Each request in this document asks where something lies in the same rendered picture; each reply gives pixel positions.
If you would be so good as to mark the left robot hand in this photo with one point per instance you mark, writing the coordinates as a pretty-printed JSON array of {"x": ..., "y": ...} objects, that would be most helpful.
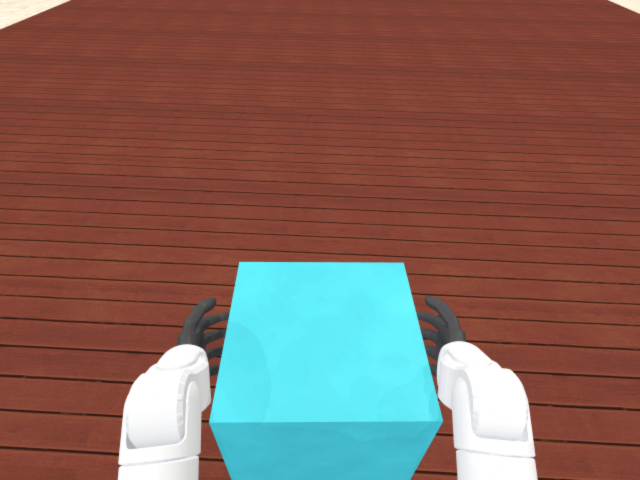
[{"x": 195, "y": 325}]

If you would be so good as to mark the robot left forearm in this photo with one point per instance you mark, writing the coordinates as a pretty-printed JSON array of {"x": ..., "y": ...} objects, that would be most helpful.
[{"x": 161, "y": 426}]

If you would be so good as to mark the right robot hand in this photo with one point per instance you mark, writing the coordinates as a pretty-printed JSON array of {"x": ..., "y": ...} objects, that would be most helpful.
[{"x": 447, "y": 325}]

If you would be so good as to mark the carton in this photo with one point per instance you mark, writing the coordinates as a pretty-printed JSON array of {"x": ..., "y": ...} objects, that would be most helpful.
[{"x": 323, "y": 375}]

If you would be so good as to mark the robot right forearm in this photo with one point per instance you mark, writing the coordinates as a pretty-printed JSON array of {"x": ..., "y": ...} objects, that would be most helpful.
[{"x": 490, "y": 412}]

